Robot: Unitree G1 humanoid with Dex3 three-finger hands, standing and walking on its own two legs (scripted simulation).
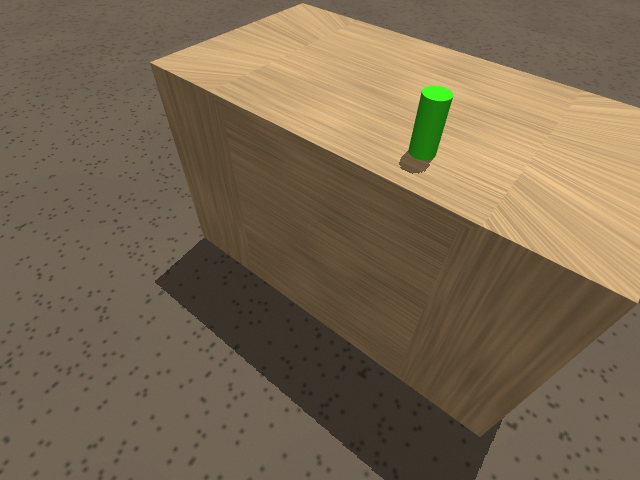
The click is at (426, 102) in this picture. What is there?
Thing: squat round
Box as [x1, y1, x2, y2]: [409, 86, 452, 160]
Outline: 444,87 428,86 422,90 409,146 409,153 415,158 426,160 432,158 435,155 452,98 452,93
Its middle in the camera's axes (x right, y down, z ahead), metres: +0.22 -0.24 +0.80
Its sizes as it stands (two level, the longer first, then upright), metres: 0.060 0.060 0.138
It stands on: a support 0.75 m high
